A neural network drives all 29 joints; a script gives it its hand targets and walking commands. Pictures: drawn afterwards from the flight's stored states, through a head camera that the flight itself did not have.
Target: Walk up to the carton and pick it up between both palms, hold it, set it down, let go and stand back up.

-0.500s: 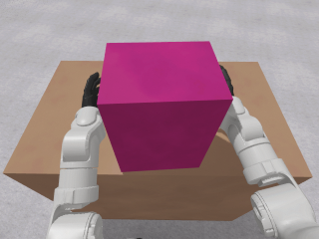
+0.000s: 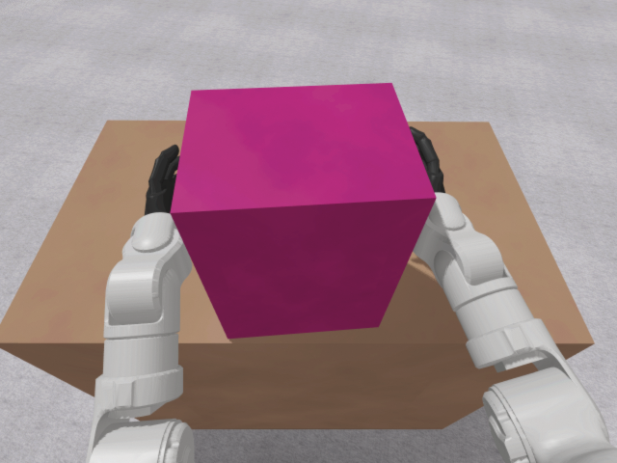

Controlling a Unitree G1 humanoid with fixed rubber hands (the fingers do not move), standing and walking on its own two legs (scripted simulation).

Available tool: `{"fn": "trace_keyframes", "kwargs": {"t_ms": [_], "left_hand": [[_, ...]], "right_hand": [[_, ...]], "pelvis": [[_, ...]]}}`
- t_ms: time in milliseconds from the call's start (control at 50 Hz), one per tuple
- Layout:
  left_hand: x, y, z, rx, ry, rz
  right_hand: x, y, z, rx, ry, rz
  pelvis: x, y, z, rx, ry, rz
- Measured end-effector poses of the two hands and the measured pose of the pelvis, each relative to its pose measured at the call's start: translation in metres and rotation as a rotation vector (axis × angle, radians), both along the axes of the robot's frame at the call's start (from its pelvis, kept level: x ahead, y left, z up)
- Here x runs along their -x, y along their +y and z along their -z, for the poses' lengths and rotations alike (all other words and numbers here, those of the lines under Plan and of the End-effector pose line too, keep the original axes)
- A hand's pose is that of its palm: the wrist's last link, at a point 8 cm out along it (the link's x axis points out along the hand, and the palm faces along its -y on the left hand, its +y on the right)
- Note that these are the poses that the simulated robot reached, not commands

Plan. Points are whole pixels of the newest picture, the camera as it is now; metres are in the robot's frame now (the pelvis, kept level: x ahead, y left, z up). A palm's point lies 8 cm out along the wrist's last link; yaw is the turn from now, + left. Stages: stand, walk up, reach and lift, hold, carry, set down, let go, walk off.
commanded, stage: reach and lift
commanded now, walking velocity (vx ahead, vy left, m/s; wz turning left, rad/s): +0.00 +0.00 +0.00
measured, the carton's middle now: (299, 227) +0.37 +0.05 +0.10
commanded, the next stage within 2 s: none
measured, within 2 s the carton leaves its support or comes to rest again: leaves its support in 0.90 s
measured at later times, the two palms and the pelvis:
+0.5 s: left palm (169, 210) +0.35 +0.21 +0.14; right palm (426, 191) +0.41 -0.10 +0.13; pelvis +0.00 +0.00 +0.00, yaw +0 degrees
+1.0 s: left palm (169, 198) +0.35 +0.20 +0.16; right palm (437, 184) +0.40 -0.11 +0.15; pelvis +0.00 +0.00 +0.00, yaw +1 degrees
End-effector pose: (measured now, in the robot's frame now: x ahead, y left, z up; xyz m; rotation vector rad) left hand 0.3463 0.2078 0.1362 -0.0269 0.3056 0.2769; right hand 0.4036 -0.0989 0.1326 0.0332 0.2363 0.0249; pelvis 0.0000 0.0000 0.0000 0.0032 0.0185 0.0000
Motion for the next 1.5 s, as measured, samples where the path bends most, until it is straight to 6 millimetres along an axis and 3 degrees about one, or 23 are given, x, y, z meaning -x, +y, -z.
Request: {"fn": "trace_keyframes", "kwargs": {"t_ms": [820, 960, 1200, 1380, 1500], "left_hand": [[-0.006, -0.005, -0.002, -0.008, -0.038, 0.024], [-0.007, -0.008, -0.015, -0.014, -0.069, 0.033], [-0.006, -0.004, -0.044, -0.017, -0.102, 0.041], [-0.015, -0.008, -0.039, -0.024, -0.059, 0.064], [-0.02, -0.013, -0.05, -0.037, -0.095, 0.097]], "right_hand": [[0.002, -0.005, -0.002, 0.008, -0.02, 0.024], [0.004, -0.009, -0.014, 0.001, -0.047, 0.033], [0.005, -0.006, -0.052, 0.017, -0.081, 0.037], [0.001, -0.011, -0.05, 0.003, -0.032, 0.066], [0.006, -0.016, -0.055, -0.017, -0.065, 0.09]], "pelvis": [[-0.004, 0.003, 0.0, 0.005, -0.007, -0.016], [-0.002, 0.004, 0.0, 0.005, -0.008, -0.015], [0.0, 0.005, 0.0, 0.002, -0.049, -0.016], [0.0, 0.007, 0.0, 0.006, -0.045, -0.021], [-0.001, 0.012, 0.0, 0.012, -0.04, -0.019]]}}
